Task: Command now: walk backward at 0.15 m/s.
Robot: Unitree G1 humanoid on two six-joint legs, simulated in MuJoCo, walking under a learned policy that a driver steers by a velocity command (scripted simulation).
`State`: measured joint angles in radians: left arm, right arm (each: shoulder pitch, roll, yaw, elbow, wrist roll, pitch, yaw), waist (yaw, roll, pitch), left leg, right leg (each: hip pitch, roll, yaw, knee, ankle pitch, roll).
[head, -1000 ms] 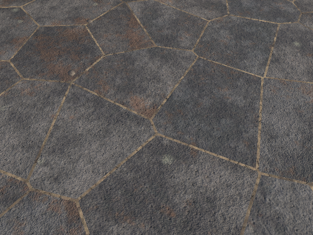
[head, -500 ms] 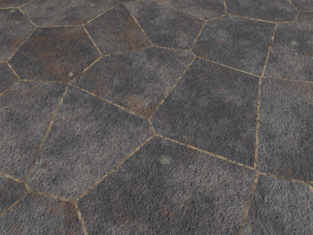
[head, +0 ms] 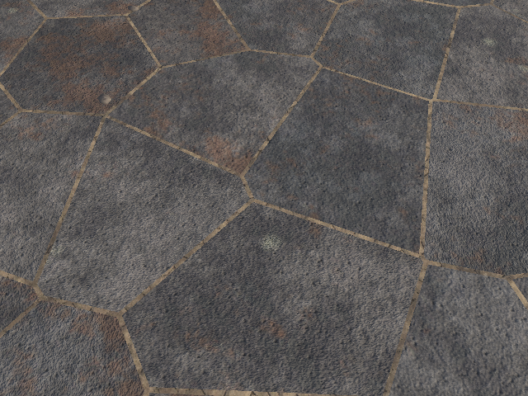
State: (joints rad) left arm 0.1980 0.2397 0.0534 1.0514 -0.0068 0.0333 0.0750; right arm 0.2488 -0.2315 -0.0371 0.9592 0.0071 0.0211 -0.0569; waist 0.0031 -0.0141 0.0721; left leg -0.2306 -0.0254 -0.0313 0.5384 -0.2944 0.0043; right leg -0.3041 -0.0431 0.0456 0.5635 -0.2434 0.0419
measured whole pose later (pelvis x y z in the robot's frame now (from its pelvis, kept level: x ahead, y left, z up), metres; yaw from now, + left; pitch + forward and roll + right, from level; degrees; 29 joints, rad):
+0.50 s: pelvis -0.06 -0.03 +0.01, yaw +1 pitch +0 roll -1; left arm 0.22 0.25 0.05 0.95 -0.04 0.01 0.06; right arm 0.33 -0.25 -0.05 1.05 0.01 0.00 -0.03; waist -0.02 0.00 -0.03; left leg -0.03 -0.01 0.04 0.36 -0.36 0.07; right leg -0.32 0.06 -0.01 0.49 -0.26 -0.05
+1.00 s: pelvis +0.11 -0.11 -0.01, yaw +1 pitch +2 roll +0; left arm 0.05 0.25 0.05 0.84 -0.02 -0.09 -0.04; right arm 0.46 -0.23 -0.03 1.03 0.03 -0.08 -0.01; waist -0.05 0.02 0.06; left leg -0.17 0.05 -0.06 1.05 -0.46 0.01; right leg -0.46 0.00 -0.07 0.60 -0.18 -0.05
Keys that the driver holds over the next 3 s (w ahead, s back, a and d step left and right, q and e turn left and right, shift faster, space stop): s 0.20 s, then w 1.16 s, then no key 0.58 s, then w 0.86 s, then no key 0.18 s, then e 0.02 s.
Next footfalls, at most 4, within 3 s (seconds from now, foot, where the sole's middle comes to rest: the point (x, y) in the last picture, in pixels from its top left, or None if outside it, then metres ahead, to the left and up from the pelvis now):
0.50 left None -0.11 0.06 -0.77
0.92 right None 0.24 -0.21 -0.77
1.46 left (267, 354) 0.57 0.03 -0.77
1.84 right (361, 356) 0.57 -0.21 -0.77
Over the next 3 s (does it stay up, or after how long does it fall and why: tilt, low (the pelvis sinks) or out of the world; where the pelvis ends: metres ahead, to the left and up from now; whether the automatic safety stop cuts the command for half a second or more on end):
stays up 0.94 -0.12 0.01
